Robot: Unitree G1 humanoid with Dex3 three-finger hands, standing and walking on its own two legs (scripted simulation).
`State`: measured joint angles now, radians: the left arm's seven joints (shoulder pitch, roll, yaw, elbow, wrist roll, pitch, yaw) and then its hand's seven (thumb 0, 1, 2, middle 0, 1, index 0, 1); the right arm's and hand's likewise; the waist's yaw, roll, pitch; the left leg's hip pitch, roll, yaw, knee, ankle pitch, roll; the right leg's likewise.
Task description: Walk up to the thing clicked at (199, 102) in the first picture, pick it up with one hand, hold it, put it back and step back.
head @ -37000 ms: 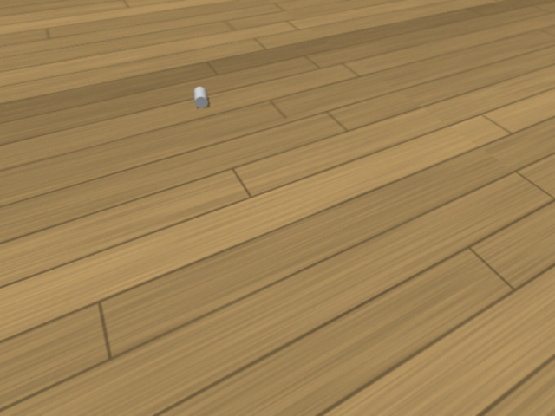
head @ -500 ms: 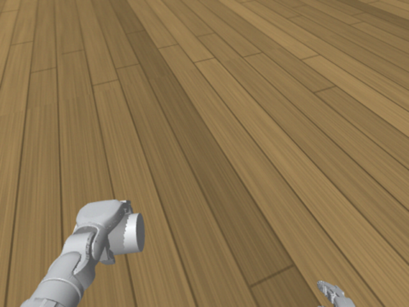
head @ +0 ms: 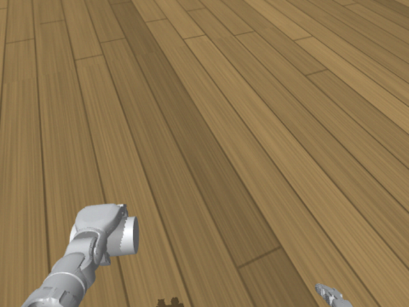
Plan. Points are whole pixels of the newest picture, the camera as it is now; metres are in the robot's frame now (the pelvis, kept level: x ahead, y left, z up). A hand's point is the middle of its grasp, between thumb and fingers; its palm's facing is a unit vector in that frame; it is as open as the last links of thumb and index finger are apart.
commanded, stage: crouch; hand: left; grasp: from above
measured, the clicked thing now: (107, 237) +0.30 +0.22 -0.12
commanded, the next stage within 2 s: lower in 1.78 s
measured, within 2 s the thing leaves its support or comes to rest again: neither
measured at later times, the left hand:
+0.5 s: hand (131, 237) +0.37 +0.22 -0.34, palm faces -0.43 -0.01 -0.90, open 11.0 cm
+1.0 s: hand (143, 242) +0.41 +0.22 -0.50, palm faces -0.44 -0.05 -0.90, open 10.9 cm
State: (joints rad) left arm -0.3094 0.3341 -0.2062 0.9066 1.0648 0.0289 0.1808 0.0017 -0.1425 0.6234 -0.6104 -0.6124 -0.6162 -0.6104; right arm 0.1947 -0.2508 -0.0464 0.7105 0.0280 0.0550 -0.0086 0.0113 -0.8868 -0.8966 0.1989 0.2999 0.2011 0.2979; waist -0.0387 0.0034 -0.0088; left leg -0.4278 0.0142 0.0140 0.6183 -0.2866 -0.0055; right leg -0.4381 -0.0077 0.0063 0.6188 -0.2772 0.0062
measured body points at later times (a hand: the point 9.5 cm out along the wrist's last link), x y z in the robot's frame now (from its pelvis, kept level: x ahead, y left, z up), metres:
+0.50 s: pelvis -0.06 +0.01 -0.21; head +0.12 +0.02 +0.21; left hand +0.39 +0.22 -0.29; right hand -0.03 -0.26 -0.33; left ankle +0.01 +0.12 -0.73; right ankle +0.02 -0.12 -0.73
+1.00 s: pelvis -0.06 +0.01 -0.33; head +0.18 +0.04 +0.05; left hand +0.43 +0.22 -0.45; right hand -0.02 -0.28 -0.44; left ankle +0.01 +0.12 -0.73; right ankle +0.02 -0.12 -0.73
